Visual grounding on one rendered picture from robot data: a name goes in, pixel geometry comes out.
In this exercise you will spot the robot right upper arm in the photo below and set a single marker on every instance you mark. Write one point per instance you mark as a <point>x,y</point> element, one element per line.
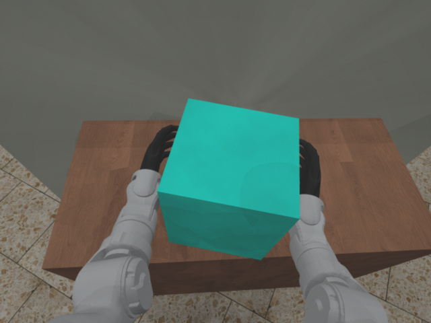
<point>332,303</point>

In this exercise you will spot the pedestal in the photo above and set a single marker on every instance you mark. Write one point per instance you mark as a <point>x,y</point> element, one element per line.
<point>375,216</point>

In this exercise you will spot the left robot hand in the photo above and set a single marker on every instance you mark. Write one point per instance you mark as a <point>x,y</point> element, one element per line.
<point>155,152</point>

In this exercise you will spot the robot left forearm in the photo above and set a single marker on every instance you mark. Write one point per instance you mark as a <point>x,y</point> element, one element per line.
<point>135,226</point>

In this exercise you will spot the robot right forearm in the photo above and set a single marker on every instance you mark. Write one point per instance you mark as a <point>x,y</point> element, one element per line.
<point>314,258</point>

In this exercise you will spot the robot left upper arm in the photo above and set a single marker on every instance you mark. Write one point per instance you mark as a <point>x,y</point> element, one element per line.
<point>116,290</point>

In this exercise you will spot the right robot hand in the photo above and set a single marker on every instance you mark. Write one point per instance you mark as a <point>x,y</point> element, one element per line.
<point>310,173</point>

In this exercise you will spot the carton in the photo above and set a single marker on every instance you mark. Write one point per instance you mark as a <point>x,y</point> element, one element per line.
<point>232,180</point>

